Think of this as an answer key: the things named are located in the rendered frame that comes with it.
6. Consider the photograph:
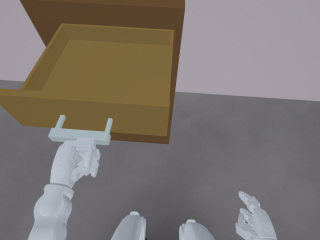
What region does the robot left thigh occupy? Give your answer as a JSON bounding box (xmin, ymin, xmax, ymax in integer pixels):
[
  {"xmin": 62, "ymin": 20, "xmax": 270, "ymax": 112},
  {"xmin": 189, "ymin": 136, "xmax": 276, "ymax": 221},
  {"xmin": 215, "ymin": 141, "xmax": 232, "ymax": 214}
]
[{"xmin": 111, "ymin": 215, "xmax": 146, "ymax": 240}]

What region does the robot left shin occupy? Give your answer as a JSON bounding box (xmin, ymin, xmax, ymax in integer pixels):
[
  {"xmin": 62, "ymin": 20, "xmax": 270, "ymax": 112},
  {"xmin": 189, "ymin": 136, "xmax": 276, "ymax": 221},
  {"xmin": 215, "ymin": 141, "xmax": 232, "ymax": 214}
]
[{"xmin": 129, "ymin": 211, "xmax": 140, "ymax": 216}]

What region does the drawer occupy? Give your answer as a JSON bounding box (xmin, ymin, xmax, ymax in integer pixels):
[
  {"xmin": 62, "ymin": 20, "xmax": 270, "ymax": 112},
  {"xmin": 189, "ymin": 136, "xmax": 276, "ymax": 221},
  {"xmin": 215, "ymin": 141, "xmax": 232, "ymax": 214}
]
[{"xmin": 0, "ymin": 23, "xmax": 174, "ymax": 137}]

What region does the robot left hand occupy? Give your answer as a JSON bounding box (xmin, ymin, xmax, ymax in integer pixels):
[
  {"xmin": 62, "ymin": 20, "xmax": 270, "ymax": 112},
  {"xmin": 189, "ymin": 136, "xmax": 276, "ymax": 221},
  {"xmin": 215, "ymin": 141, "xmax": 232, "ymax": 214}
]
[{"xmin": 50, "ymin": 137, "xmax": 101, "ymax": 188}]

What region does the handle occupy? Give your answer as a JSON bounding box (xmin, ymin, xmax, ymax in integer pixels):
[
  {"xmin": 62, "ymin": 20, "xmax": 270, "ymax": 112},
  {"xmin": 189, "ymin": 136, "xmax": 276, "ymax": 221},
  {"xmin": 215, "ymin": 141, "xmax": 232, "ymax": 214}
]
[{"xmin": 48, "ymin": 115, "xmax": 113, "ymax": 146}]

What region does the cabinet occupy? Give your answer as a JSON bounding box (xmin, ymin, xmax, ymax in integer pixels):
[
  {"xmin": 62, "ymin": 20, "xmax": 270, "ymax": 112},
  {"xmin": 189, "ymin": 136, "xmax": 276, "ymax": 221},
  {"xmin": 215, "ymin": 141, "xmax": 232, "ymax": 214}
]
[{"xmin": 20, "ymin": 0, "xmax": 185, "ymax": 145}]

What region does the robot right hand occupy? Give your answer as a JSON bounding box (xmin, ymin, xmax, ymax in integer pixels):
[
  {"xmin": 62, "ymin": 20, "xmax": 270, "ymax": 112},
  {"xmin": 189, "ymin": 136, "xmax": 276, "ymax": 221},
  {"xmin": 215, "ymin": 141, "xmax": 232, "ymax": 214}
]
[{"xmin": 235, "ymin": 191, "xmax": 277, "ymax": 240}]

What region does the robot left forearm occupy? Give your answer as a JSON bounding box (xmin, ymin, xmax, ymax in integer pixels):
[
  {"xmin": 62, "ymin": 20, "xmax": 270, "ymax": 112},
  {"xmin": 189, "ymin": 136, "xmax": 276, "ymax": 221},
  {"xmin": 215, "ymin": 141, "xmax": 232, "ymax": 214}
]
[{"xmin": 27, "ymin": 183, "xmax": 74, "ymax": 240}]

